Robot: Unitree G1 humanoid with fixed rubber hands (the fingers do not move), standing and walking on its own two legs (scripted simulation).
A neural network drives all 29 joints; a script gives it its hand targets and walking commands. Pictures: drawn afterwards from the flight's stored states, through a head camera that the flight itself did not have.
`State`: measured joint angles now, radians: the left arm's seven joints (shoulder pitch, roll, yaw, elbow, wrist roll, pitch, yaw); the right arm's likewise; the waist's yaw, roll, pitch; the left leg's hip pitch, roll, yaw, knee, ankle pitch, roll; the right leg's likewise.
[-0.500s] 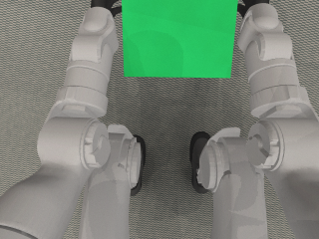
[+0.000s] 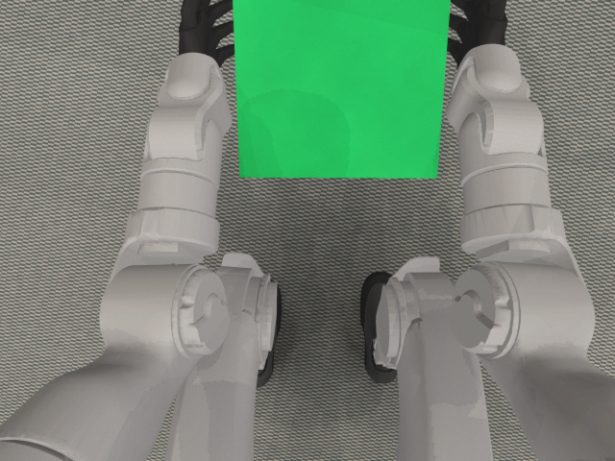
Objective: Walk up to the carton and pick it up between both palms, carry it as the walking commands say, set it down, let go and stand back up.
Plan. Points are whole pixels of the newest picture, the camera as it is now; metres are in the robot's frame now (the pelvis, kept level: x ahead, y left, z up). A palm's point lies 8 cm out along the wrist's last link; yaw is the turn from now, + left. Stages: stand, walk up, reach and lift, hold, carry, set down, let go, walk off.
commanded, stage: reach and lift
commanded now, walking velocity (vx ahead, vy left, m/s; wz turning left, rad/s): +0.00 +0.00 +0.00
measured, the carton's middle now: (336, 63) +0.55 -0.02 -0.18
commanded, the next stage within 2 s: none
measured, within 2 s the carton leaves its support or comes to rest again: neither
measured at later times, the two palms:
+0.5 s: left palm (172, 43) +0.51 +0.12 -0.03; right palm (522, 39) +0.51 -0.16 -0.03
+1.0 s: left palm (121, 26) +0.49 +0.12 +0.05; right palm (591, 20) +0.49 -0.16 +0.05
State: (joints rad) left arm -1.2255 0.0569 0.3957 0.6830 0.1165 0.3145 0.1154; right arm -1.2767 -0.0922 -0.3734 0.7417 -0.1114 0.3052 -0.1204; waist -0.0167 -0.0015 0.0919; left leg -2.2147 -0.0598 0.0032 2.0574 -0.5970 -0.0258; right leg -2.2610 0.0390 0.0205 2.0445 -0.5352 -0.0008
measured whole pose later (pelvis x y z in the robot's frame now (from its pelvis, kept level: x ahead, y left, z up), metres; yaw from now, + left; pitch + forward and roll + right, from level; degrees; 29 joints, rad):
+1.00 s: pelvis +0.00 +0.00 +0.10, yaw -1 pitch +41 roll +2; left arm -1.02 -0.07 0.50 0.63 0.26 0.38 0.06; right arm -1.06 0.04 -0.48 0.67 -0.26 0.37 -0.07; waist -0.01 0.00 -0.11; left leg -1.89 -0.06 -0.01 1.71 -0.53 -0.02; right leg -1.93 0.04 0.03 1.70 -0.48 0.01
